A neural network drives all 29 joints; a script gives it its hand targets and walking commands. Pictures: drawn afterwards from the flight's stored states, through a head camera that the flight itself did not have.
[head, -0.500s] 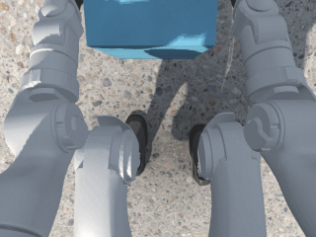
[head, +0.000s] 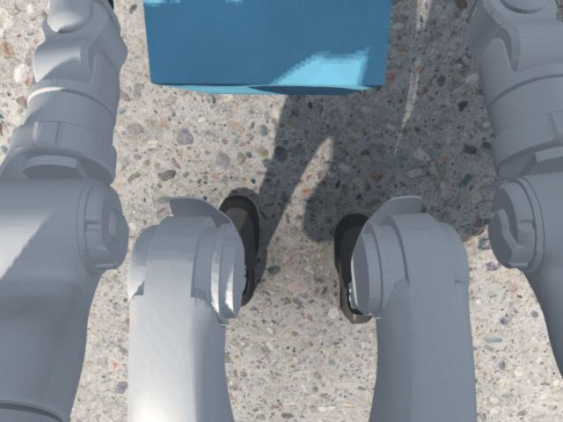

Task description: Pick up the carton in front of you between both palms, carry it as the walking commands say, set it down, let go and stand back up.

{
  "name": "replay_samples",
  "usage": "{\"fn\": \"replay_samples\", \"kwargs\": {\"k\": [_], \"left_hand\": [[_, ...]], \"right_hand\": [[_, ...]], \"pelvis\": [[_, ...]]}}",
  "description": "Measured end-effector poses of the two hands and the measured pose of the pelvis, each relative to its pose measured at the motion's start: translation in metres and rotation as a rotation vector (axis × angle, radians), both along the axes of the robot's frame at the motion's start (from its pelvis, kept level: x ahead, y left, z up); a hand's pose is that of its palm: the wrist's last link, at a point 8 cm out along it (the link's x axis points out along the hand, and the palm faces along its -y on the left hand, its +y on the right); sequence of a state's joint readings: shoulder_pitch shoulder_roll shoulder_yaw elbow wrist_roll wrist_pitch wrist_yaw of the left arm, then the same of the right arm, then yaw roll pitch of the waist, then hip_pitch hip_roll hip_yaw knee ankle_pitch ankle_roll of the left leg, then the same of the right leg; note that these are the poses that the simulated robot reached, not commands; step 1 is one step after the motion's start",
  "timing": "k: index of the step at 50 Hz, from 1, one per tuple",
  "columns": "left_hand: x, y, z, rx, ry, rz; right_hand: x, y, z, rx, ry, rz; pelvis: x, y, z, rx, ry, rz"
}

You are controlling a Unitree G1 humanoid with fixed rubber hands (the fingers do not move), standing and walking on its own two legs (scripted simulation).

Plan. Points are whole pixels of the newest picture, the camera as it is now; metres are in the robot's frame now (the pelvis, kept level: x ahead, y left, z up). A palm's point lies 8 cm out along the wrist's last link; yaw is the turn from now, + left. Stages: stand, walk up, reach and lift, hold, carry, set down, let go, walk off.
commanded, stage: set down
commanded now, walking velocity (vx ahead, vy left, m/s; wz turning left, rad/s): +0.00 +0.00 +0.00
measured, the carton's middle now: out of the picture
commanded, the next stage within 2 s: let go in 1.00 s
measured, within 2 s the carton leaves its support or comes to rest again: neither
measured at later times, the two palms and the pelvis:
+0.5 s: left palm out of the picture +0.54 +0.23 +0.00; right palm out of the picture +0.56 -0.16 +0.00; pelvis +0.01 +0.00 +0.11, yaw +0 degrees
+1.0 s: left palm out of the picture +0.53 +0.23 +0.15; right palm out of the picture +0.56 -0.17 +0.16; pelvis +0.04 +0.01 +0.25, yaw +0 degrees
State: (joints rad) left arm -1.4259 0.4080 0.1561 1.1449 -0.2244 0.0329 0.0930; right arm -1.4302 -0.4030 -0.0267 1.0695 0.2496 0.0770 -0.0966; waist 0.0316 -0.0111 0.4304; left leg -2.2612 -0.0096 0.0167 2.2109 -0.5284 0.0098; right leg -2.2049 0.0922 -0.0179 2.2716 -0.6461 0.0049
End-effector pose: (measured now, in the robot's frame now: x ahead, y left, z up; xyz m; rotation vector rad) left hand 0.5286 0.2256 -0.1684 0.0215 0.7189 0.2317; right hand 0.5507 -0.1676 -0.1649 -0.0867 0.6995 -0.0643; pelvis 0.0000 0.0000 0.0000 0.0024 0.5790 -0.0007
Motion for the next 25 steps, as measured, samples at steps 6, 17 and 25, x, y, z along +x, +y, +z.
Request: {"fn": "replay_samples", "kwargs": {"k": [6,17,25], "left_hand": [[0.01,-0.003,0.041,-0.005,-0.072,-0.011],[0.004,-0.003,0.128,-0.005,-0.07,-0.009],[0.007,0.002,0.17,0.003,-0.085,-0.014]], "right_hand": [[0.012,0.015,0.04,0.01,-0.06,0.009],[0.008,0.011,0.127,0.0,-0.051,-0.015],[0.01,0.007,0.168,-0.002,-0.069,-0.014]], "pelvis": [[0.002,-0.001,0.012,-0.002,0.031,0.008],[0.007,0.0,0.074,-0.014,0.157,0.014],[0.01,0.002,0.111,-0.017,0.212,0.015]]}}
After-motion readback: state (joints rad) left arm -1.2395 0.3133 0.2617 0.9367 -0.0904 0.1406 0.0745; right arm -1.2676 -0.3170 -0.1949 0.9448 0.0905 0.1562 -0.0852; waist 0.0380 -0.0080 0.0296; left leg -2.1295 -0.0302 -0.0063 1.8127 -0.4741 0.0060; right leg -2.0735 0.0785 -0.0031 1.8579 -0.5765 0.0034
